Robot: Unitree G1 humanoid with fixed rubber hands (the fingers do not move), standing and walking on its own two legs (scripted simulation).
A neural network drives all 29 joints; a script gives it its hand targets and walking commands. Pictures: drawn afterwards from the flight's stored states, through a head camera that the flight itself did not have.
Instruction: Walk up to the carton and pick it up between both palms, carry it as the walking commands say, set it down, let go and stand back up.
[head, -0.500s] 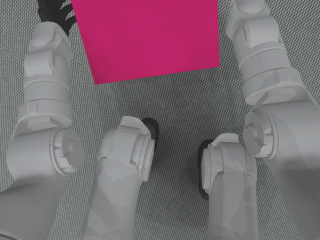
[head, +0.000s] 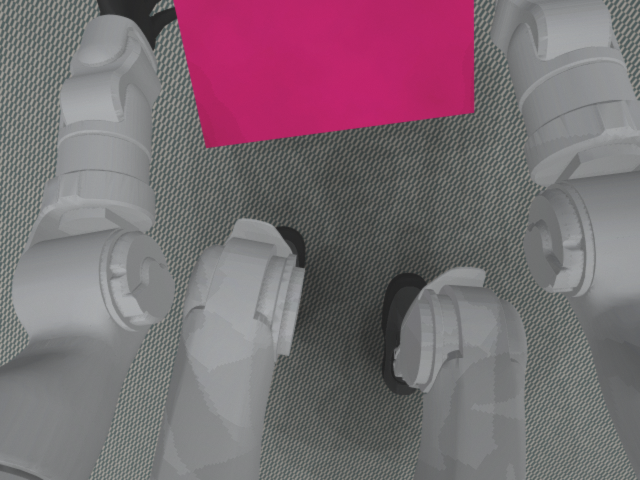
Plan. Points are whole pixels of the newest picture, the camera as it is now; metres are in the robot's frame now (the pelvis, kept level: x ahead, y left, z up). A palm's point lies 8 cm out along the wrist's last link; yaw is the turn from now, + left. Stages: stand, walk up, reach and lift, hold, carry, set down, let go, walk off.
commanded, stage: set down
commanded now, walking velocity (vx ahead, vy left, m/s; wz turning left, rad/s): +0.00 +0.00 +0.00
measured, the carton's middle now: (325, 18) +0.54 +0.12 -0.26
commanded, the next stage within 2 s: none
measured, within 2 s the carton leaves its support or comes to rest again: rests again in 0.36 s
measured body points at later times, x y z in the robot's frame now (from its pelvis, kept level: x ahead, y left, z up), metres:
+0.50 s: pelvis +0.00 +0.00 -0.01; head +0.37 +0.05 +0.24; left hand +0.49 +0.29 -0.19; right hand +0.59 -0.05 -0.18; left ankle +0.12 +0.12 -0.34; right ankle +0.09 -0.10 -0.34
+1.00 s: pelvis -0.01 +0.00 -0.01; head +0.36 +0.04 +0.23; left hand +0.49 +0.29 -0.19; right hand +0.59 -0.05 -0.19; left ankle +0.12 +0.12 -0.34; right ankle +0.09 -0.10 -0.34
